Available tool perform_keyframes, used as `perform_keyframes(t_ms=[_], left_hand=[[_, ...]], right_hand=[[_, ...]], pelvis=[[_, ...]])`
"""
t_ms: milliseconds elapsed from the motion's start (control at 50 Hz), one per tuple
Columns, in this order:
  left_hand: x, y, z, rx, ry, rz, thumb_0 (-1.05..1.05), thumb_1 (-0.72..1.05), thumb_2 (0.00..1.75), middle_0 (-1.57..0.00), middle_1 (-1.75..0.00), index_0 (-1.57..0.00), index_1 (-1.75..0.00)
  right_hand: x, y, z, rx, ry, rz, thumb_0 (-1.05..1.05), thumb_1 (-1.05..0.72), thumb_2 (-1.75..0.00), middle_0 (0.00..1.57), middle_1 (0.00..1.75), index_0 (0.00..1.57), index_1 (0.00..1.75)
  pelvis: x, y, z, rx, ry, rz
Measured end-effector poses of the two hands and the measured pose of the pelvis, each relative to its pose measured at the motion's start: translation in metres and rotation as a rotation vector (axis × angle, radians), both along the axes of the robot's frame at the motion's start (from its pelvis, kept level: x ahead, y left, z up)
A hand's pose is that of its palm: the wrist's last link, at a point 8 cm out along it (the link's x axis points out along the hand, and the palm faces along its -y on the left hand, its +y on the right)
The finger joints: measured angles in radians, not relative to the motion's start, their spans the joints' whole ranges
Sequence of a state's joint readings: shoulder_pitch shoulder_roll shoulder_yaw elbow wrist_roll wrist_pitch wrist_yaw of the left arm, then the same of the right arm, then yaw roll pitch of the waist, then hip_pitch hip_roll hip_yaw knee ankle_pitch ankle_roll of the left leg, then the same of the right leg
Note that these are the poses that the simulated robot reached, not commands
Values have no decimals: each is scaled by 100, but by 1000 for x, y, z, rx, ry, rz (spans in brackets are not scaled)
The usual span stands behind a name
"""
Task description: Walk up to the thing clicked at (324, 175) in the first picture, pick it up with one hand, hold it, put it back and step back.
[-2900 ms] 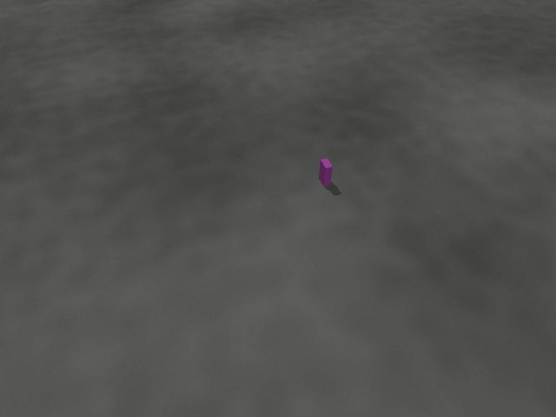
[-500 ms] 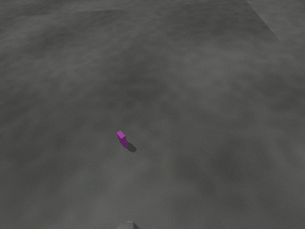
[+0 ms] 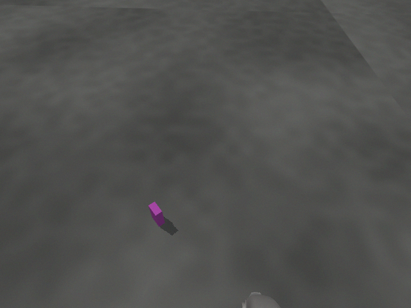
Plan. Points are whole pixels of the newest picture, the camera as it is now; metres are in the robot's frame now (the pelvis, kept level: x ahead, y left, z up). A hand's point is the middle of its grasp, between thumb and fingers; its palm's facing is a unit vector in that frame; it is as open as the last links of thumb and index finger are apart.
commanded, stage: walk up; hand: left
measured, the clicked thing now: (156, 214) +0.66 +0.25 -0.71
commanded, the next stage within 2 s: stand in 1.96 s
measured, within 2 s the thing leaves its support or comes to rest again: neither
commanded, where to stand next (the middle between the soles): +0.31 +0.02 m, yaw +1 degrees
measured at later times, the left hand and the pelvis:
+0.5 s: hand (79, 297) +0.19 +0.29 -0.14, palm faces +0.01 -0.91 -0.41, open 7.4 cm; pelvis +0.17 +0.00 -0.01, yaw +2 degrees
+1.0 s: hand (101, 239) +0.32 +0.28 -0.16, palm faces -0.03 -0.93 -0.38, open 7.4 cm; pelvis +0.24 +0.02 -0.02, yaw +0 degrees
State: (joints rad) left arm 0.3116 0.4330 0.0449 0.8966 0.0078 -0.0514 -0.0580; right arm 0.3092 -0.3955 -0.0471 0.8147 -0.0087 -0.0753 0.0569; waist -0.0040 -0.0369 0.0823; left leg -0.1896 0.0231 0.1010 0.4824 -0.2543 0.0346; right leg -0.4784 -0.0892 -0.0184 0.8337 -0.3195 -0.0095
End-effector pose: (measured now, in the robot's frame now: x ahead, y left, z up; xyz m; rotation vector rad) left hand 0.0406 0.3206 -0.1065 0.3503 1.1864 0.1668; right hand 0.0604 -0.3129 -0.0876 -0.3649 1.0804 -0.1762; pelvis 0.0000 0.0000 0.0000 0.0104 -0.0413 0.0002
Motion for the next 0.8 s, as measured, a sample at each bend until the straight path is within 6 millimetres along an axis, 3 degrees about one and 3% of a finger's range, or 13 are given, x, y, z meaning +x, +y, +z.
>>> perform_keyframes(t_ms=[100,200,280,380,460,560,700,800], left_hand=[[57,-10,10,39,-52,-16,1,91,90,-20,-30,-20,-30],[99,-23,14,82,-126,-3,0,91,90,-20,-30,-20,-30],[112,-29,26,79,-130,20,0,91,90,-21,-30,-20,-30],[121,-20,26,77,-89,35,0,90,90,-21,-30,-20,-30],[129,-2,16,70,-50,54,0,90,90,-21,-30,-20,-30],[154,25,-14,54,4,71,1,90,90,-21,-30,-20,-30],[206,27,-20,21,15,42,1,91,90,-20,-30,-20,-30],[232,22,-20,27,9,33,1,91,90,-20,-30,-20,-30]], right_hand=[[17,-18,-21,28,63,-27,0,-90,-90,20,30,21,30],[54,-32,-44,38,113,-23,1,-90,-90,20,30,21,30],[95,-28,-41,54,100,7,1,-91,-90,20,30,21,30],[142,-19,-31,59,76,40,0,-91,-90,20,30,21,30],[178,-8,-24,33,68,57,0,-91,-90,20,30,21,30],[219,11,-22,-28,27,53,0,-91,-90,20,30,21,30],[237,29,-9,-33,20,24,0,-90,-90,20,30,21,30],[245,26,-19,-33,44,6,0,-90,-90,20,30,21,30]], pelvis=[[41,-14,-7,9,2,4],[77,-28,-17,-5,-6,12],[99,-27,-8,-4,-9,20],[127,-20,-3,-13,-3,26],[153,-7,-6,-27,3,33],[185,17,-21,-13,3,34],[212,26,-12,-21,5,22],[226,24,-14,-19,5,15]])
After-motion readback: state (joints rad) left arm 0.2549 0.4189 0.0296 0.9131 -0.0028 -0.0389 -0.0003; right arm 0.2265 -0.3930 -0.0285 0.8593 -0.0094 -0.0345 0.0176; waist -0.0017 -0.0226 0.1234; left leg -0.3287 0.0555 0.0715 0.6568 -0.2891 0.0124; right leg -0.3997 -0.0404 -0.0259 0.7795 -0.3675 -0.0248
